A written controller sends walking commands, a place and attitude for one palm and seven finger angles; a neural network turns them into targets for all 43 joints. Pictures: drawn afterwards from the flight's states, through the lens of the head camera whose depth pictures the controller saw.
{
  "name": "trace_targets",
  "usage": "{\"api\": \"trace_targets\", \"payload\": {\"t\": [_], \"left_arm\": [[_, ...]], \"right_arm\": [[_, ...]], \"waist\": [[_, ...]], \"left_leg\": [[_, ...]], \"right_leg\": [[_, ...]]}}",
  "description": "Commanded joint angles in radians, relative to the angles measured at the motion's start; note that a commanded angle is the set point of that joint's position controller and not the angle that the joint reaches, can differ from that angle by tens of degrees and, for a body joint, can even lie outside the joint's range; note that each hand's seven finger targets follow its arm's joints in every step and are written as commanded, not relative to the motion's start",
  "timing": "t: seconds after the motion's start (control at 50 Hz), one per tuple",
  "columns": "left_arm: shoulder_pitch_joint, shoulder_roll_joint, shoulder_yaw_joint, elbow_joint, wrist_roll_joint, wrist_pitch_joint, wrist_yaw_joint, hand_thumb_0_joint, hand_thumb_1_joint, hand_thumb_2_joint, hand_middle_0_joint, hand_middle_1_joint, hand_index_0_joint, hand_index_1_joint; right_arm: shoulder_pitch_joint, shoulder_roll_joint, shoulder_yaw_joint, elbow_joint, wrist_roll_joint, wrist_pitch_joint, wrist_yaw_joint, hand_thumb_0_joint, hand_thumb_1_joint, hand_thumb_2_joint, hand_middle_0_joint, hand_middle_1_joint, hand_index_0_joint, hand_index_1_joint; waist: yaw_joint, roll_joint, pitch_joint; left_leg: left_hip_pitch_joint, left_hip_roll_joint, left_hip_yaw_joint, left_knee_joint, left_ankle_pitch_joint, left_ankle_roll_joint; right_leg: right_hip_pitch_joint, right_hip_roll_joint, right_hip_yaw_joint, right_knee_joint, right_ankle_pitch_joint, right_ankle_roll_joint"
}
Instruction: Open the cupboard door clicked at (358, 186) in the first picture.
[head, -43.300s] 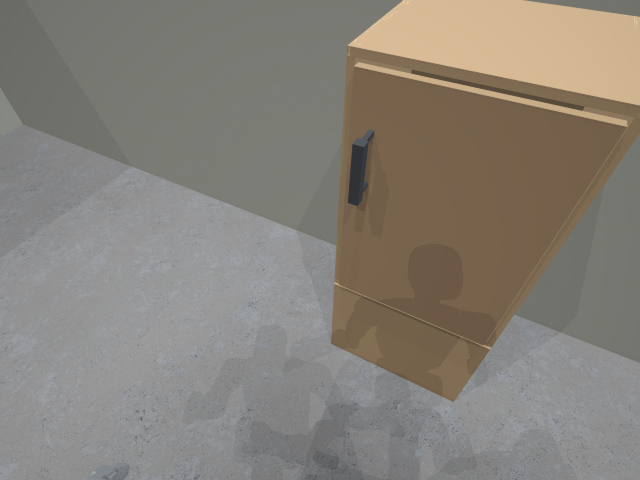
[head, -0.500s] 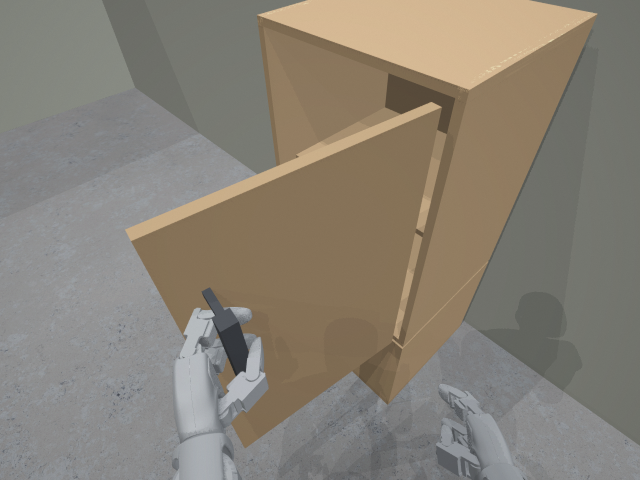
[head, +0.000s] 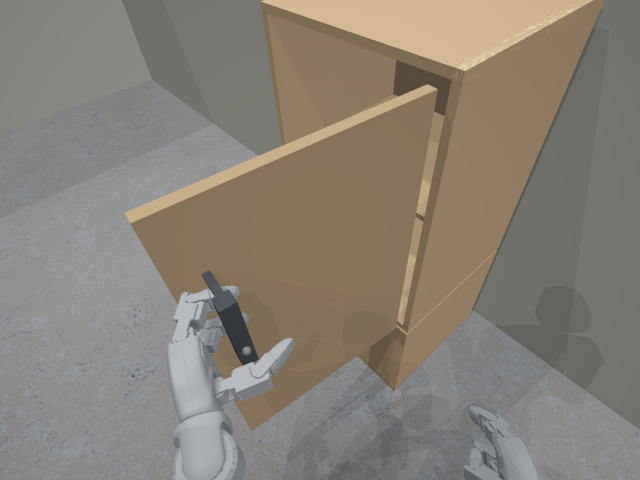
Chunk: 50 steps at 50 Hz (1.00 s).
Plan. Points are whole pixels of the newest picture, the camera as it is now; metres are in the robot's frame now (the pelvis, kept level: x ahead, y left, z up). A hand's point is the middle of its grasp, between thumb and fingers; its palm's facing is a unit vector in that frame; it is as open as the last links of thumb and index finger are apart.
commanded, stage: open thumb and fingers to let go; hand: left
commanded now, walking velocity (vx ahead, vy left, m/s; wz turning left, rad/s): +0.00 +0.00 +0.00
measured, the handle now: (229, 319) +0.29 +0.13 +0.07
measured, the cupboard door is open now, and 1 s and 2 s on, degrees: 84 83 83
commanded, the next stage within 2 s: slide the hand sideways off the handle in 0.42 s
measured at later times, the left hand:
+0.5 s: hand (244, 347) +0.25 +0.10 +0.08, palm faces +0.26 -0.97 +0.00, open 15.5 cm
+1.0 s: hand (232, 382) +0.21 +0.11 +0.08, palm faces -0.11 -0.99 -0.01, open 16.3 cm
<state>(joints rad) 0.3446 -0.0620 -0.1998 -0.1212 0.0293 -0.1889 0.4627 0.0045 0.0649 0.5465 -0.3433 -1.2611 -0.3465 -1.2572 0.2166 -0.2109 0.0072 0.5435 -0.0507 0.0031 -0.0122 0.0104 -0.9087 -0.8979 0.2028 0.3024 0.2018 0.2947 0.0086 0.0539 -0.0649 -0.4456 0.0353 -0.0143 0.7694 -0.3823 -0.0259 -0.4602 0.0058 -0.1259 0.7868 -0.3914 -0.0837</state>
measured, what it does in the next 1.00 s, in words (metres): stands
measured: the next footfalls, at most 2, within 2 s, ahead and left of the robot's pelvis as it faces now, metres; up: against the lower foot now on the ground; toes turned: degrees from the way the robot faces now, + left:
none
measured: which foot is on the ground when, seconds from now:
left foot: down 0.00-1.00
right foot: down 0.00-1.00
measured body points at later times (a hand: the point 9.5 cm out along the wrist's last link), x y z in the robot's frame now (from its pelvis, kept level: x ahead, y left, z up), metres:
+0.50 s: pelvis -0.01 +0.04 +0.00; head -0.01 +0.03 +0.45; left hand +0.23 +0.15 +0.08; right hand +0.18 -0.16 -0.08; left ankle +0.01 +0.15 -0.71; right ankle +0.02 -0.06 -0.71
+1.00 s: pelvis -0.01 +0.05 -0.01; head +0.01 +0.04 +0.44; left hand +0.21 +0.16 +0.08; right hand +0.17 -0.16 -0.08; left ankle +0.01 +0.15 -0.71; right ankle +0.02 -0.06 -0.71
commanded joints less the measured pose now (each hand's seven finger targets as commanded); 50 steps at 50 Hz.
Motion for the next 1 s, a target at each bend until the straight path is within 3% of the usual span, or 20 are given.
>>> {"api": "trace_targets", "payload": {"t": [0.0,0.04,0.08,0.12,0.22,0.3,0.38,0.42,0.5,0.52,0.54,0.56,0.6,0.64,0.68,0.72,0.8,0.88,0.98], "left_arm": [[-0.146,-0.017,-0.018,-0.216,0.008,-0.075,-0.014,0.000,-0.500,0.300,-0.300,-1.200,-0.300,-1.200],[-0.208,-0.004,-0.009,-0.206,0.014,-0.074,-0.010,0.000,-0.500,0.300,-0.292,-1.150,-0.292,-1.150],[-0.203,0.003,-0.006,-0.210,0.026,-0.073,-0.001,0.000,-0.500,0.300,-0.275,-1.050,-0.275,-1.050],[-0.218,-0.024,-0.032,-0.200,0.037,-0.065,0.006,0.000,-0.500,0.300,-0.258,-0.950,-0.258,-0.950],[-0.202,-0.039,-0.033,-0.185,0.032,-0.047,0.027,0.000,-0.500,0.300,-0.217,-0.700,-0.217,-0.700],[-0.229,-0.089,-0.087,-0.188,0.063,-0.024,0.055,0.000,-0.500,0.300,-0.183,-0.500,-0.183,-0.500],[-0.221,-0.096,-0.085,-0.200,0.057,0.005,0.073,0.000,-0.500,0.300,-0.150,-0.300,-0.150,-0.300],[-0.240,-0.133,-0.119,-0.203,0.058,0.020,0.077,0.000,-0.500,0.300,-0.150,-0.300,-0.150,-0.300],[-0.226,-0.164,-0.140,-0.200,0.058,0.053,0.084,0.000,-0.500,0.300,-0.150,-0.300,-0.150,-0.300],[-0.270,-0.041,-0.331,-0.219,0.156,0.012,-0.118,0.000,-0.500,0.300,-0.150,-0.300,-0.150,-0.300],[-0.286,0.027,-0.245,-0.267,0.113,-0.031,-0.231,0.000,-0.500,0.300,-0.150,-0.300,-0.150,-0.300],[-0.281,0.070,-0.229,-0.279,0.095,-0.056,-0.301,0.000,-0.500,0.300,-0.150,-0.300,-0.150,-0.300],[-0.281,0.074,-0.242,-0.318,0.054,-0.076,-0.412,0.000,-0.500,0.300,-0.150,-0.300,-0.150,-0.300],[-0.269,0.060,-0.224,-0.311,-0.016,-0.074,-0.485,0.000,-0.500,0.300,-0.150,-0.300,-0.150,-0.300],[-0.234,0.053,-0.173,-0.303,-0.082,-0.055,-0.488,0.000,-0.500,0.300,-0.150,-0.300,-0.150,-0.300],[-0.182,0.049,-0.129,-0.313,-0.107,-0.041,-0.461,0.000,-0.500,0.300,-0.150,-0.300,-0.150,-0.300],[-0.094,0.094,-0.064,-0.319,-0.074,-0.019,-0.394,0.000,-0.500,0.300,-0.150,-0.300,-0.150,-0.300],[-0.058,0.150,-0.030,-0.350,-0.027,-0.023,-0.374,0.000,-0.500,0.300,-0.150,-0.300,-0.150,-0.300],[0.049,0.178,0.024,-0.400,-0.064,-0.030,-0.401,0.000,-0.500,0.300,-0.150,-0.300,-0.150,-0.300]], "right_arm": [[-0.140,-0.061,-0.017,-0.175,0.004,-0.071,-0.012,0.000,-0.900,-0.900,0.200,0.300,0.200,0.300],[-0.144,-0.061,-0.015,-0.168,0.002,-0.075,-0.017,0.000,-0.900,-0.900,0.200,0.300,0.200,0.300],[-0.145,-0.061,-0.018,-0.171,0.003,-0.075,-0.016,0.000,-0.900,-0.900,0.200,0.300,0.200,0.300],[-0.142,-0.058,-0.015,-0.174,0.004,-0.074,-0.011,0.000,-0.900,-0.900,0.200,0.300,0.200,0.300],[-0.144,-0.059,-0.012,-0.181,0.003,-0.069,-0.007,0.000,-0.900,-0.900,0.200,0.300,0.200,0.300],[-0.149,-0.059,-0.011,-0.186,0.005,-0.061,0.004,0.000,-0.900,-0.900,0.200,0.300,0.200,0.300],[-0.156,-0.060,-0.010,-0.192,0.007,-0.046,0.012,0.000,-0.900,-0.900,0.200,0.300,0.200,0.300],[-0.165,-0.059,-0.008,-0.194,0.010,-0.039,0.019,0.000,-0.900,-0.900,0.200,0.300,0.200,0.300],[-0.177,-0.058,-0.007,-0.196,0.012,-0.028,0.030,0.000,-0.900,-0.900,0.200,0.300,0.200,0.300],[-0.099,-0.101,-0.007,-0.169,0.016,-0.033,0.038,0.000,-0.900,-0.900,0.200,0.300,0.200,0.300],[-0.083,-0.090,-0.015,-0.202,0.027,-0.043,0.029,0.000,-0.900,-0.900,0.200,0.300,0.200,0.300],[-0.083,-0.093,-0.012,-0.210,0.032,-0.047,0.018,0.000,-0.900,-0.900,0.200,0.300,0.200,0.300],[-0.079,-0.090,-0.008,-0.229,0.042,-0.066,0.009,0.000,-0.900,-0.900,0.200,0.300,0.200,0.300],[-0.077,-0.089,-0.001,-0.248,0.057,-0.092,0.000,0.000,-0.900,-0.900,0.200,0.300,0.200,0.300],[-0.099,-0.088,0.006,-0.256,0.068,-0.119,-0.010,0.000,-0.900,-0.900,0.200,0.300,0.200,0.300],[-0.100,-0.093,0.005,-0.262,0.069,-0.135,-0.014,0.000,-0.900,-0.900,0.200,0.300,0.200,0.300],[-0.082,-0.098,0.003,-0.261,0.062,-0.146,-0.004,0.000,-0.900,-0.900,0.200,0.300,0.200,0.300],[-0.062,-0.099,0.000,-0.271,0.052,-0.140,0.004,0.000,-0.900,-0.900,0.200,0.300,0.200,0.300],[-0.056,-0.097,0.001,-0.291,0.055,-0.134,0.005,0.000,-0.900,-0.900,0.200,0.300,0.200,0.300]], "waist": [[-0.006,-0.176,-0.100],[-0.012,-0.187,-0.083],[-0.002,-0.143,-0.099],[-0.004,-0.117,-0.105],[0.005,-0.150,-0.116],[0.000,-0.082,-0.109],[0.016,-0.086,-0.138],[0.007,-0.079,-0.129],[0.018,-0.072,-0.134],[-0.087,-0.097,-0.049],[-0.049,-0.093,-0.121],[-0.038,-0.082,-0.148],[-0.040,-0.051,-0.172],[-0.043,-0.079,-0.139],[-0.029,-0.085,-0.091],[-0.017,-0.113,-0.092],[0.002,-0.119,-0.104],[0.009,-0.075,-0.118],[0.019,-0.054,-0.119]], "left_leg": [[-0.016,-0.061,0.005,-0.035,0.078,0.051],[-0.019,-0.062,0.003,-0.032,0.056,0.052],[-0.006,-0.062,0.004,-0.036,0.068,0.053],[0.009,-0.060,0.007,-0.046,0.068,0.052],[0.006,-0.059,0.007,-0.059,0.080,0.051],[0.031,-0.047,-0.004,-0.077,0.092,0.048],[0.026,-0.042,-0.010,-0.085,0.111,0.043],[0.029,-0.038,-0.014,-0.088,0.106,0.040],[0.028,-0.032,-0.023,-0.094,0.122,0.036],[0.054,-0.030,-0.022,-0.080,0.130,0.051],[0.041,-0.034,-0.017,-0.075,0.137,0.057],[0.042,-0.038,-0.016,-0.070,0.143,0.061],[0.057,-0.037,-0.020,-0.067,0.147,0.061],[0.035,-0.035,-0.031,-0.076,0.079,0.059],[0.011,-0.037,-0.037,-0.089,0.014,0.054],[-0.001,-0.038,-0.041,-0.097,-0.021,0.048],[-0.015,-0.038,-0.037,-0.096,0.009,0.044],[-0.026,-0.039,-0.025,-0.075,0.048,0.045],[-0.041,-0.039,-0.007,-0.057,0.083,0.044]], "right_leg": [[0.094,-0.081,0.216,-0.258,0.092,0.087],[0.071,-0.082,0.223,-0.275,0.018,0.085],[0.072,-0.076,0.214,-0.266,0.007,0.074],[0.055,-0.067,0.179,-0.244,0.010,0.068],[0.067,-0.052,0.143,-0.217,0.048,0.066],[0.035,-0.029,0.084,-0.164,0.072,0.052],[0.056,-0.017,0.064,-0.139,0.096,0.044],[0.036,-0.013,0.052,-0.127,0.087,0.044],[0.038,-0.006,0.037,-0.106,0.099,0.037],[-0.025,-0.015,0.084,-0.110,0.160,0.043],[0.017,-0.018,0.079,-0.095,0.194,0.041],[0.036,-0.020,0.089,-0.087,0.210,0.039],[0.033,-0.022,0.086,-0.074,0.209,0.039],[0.012,-0.015,0.076,-0.086,0.124,0.044],[-0.005,-0.010,0.070,-0.108,0.036,0.046],[-0.014,-0.011,0.061,-0.110,-0.007,0.053],[-0.008,-0.011,0.057,-0.087,0.018,0.053],[-0.008,-0.012,0.067,-0.065,0.055,0.046],[0.017,-0.007,0.072,-0.061,0.109,0.044]]}}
